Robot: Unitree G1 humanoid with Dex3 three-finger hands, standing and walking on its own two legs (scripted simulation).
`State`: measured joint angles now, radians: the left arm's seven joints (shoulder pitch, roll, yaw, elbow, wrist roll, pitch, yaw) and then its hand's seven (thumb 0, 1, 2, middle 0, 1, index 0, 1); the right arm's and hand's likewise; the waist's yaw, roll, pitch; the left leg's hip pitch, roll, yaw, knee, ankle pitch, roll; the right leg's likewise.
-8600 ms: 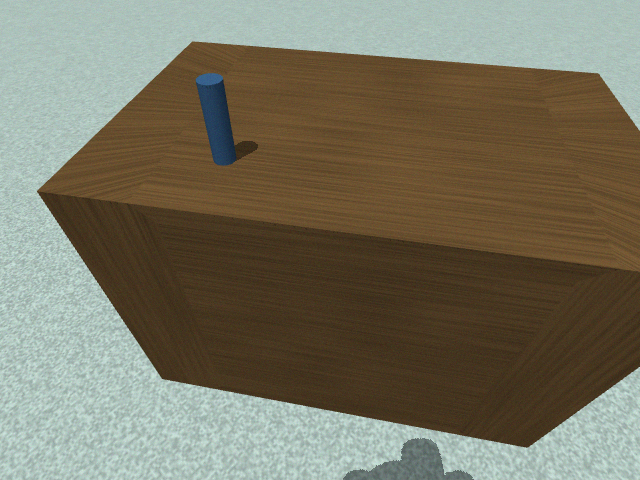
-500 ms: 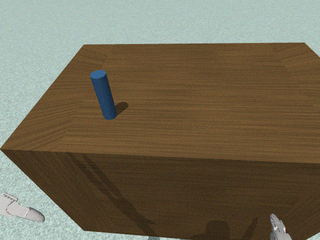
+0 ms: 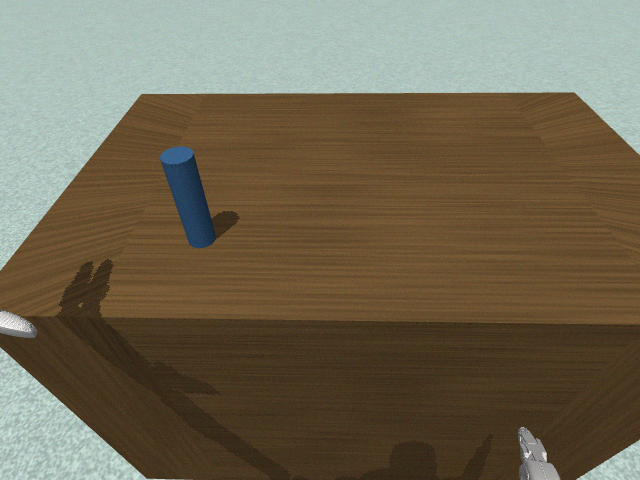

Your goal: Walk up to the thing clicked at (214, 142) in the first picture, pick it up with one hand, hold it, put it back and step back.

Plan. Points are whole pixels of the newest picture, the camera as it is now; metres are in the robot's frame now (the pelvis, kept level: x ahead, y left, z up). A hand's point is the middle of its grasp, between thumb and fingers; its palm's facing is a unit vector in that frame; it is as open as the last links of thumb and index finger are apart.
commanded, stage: go down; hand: left
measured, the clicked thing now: (190, 200) +0.50 +0.21 +0.11
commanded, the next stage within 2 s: none
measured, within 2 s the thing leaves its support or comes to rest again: neither
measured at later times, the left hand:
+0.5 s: hand out of the picture +0.31 +0.35 +0.20, palm faces +0.21 -0.97 -0.15, open 17.4 cm
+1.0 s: hand out of the picture +0.35 +0.37 +0.20, palm faces +0.16 -0.99 -0.03, open 17.6 cm
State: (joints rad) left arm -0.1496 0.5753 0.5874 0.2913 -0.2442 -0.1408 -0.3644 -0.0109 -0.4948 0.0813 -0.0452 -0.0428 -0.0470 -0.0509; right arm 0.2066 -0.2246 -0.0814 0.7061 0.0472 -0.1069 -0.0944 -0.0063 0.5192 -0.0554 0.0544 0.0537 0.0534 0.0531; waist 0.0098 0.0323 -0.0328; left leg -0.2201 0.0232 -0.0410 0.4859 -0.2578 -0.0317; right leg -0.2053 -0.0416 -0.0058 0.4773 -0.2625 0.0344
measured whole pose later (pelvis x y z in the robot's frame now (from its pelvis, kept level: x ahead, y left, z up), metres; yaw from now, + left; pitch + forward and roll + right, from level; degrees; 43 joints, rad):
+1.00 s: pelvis +0.00 +0.01 +0.00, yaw -1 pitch +5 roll -1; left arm -0.55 0.78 0.61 0.87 -0.20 0.05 -0.59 -0.01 -0.56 0.07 -0.04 -0.03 -0.04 -0.04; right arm 0.21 -0.23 0.02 0.73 0.02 -0.22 -0.18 -0.01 0.53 -0.06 0.06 0.05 0.06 0.05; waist -0.02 0.02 -0.10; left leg -0.34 0.03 -0.03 0.52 -0.27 -0.02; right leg -0.31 -0.04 0.00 0.48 -0.25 0.04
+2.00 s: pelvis +0.01 +0.01 -0.01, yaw -1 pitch +9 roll -2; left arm -0.72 0.93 0.62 1.07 -0.16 0.05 -0.62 -0.01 -0.57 0.05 -0.04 -0.05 -0.05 -0.05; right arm 0.21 -0.24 0.03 0.69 0.01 -0.21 -0.19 -0.01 0.53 -0.06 0.06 0.05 0.06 0.05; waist -0.06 0.00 -0.12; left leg -0.44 0.03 -0.04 0.59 -0.30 -0.01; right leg -0.40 -0.03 0.00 0.51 -0.27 0.05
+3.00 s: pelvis +0.00 +0.01 -0.02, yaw -1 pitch +12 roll -2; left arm -0.68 0.62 0.49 1.03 -0.19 -0.15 -0.46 -0.01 -0.60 0.05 -0.05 -0.07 -0.05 -0.07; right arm 0.23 -0.23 0.04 0.52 -0.01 -0.21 -0.12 -0.01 0.55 -0.05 0.06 0.06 0.06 0.05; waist -0.11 -0.01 -0.09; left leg -0.61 0.04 -0.04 0.74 -0.35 -0.02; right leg -0.57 -0.02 0.01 0.67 -0.32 0.05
